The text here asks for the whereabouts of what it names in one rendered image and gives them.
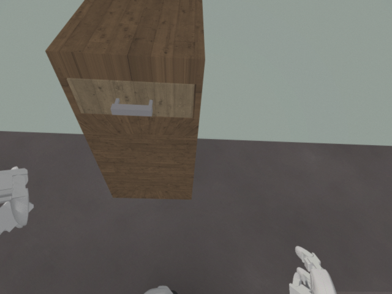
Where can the handle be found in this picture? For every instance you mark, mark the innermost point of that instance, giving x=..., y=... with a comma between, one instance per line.
x=131, y=110

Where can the robot right hand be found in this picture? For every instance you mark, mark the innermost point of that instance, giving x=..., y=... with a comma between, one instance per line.
x=317, y=282

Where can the drawer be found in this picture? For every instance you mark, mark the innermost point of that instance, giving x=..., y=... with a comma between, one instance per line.
x=169, y=99

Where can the robot left hand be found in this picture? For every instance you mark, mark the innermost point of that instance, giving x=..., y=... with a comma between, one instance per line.
x=15, y=196

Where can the cabinet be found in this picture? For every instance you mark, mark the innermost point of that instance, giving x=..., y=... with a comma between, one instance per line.
x=137, y=40

